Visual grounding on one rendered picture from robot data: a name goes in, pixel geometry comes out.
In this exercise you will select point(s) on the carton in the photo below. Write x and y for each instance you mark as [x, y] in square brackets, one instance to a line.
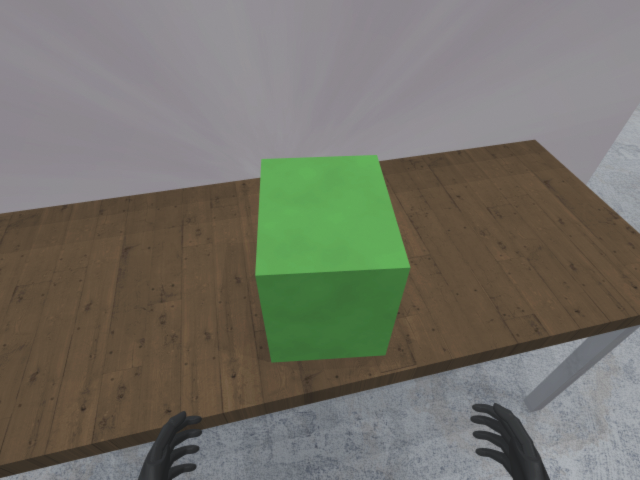
[331, 266]

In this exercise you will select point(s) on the table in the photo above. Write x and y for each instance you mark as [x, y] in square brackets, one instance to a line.
[118, 314]

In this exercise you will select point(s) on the robot left hand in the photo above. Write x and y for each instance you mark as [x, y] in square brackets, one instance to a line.
[161, 455]

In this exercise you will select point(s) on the robot right hand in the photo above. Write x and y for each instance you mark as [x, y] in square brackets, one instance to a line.
[520, 458]

